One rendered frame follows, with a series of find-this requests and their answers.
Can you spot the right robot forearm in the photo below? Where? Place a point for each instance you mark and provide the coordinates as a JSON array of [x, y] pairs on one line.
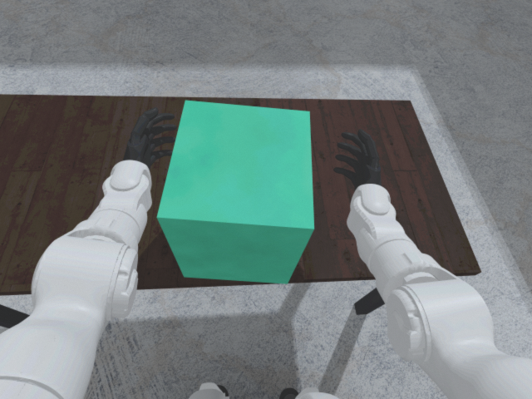
[[382, 244]]

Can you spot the table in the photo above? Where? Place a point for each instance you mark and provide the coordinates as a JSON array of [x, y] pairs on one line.
[[56, 152]]

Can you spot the robot left shin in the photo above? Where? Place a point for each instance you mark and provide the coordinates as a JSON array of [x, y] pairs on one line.
[[209, 385]]

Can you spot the left robot hand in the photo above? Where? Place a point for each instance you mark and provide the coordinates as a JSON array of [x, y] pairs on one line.
[[141, 143]]

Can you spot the left robot foot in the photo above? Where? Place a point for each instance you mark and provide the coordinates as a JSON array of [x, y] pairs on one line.
[[223, 389]]

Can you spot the left robot forearm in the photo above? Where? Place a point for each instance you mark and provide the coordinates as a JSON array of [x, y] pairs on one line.
[[120, 217]]

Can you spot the robot right upper arm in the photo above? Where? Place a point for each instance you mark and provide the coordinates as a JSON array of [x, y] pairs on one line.
[[445, 328]]

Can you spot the carton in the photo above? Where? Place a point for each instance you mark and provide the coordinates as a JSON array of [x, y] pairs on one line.
[[238, 197]]

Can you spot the right robot hand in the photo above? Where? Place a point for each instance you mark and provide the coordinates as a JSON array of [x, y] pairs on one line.
[[367, 167]]

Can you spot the robot left upper arm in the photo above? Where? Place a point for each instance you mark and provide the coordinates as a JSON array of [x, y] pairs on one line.
[[83, 284]]

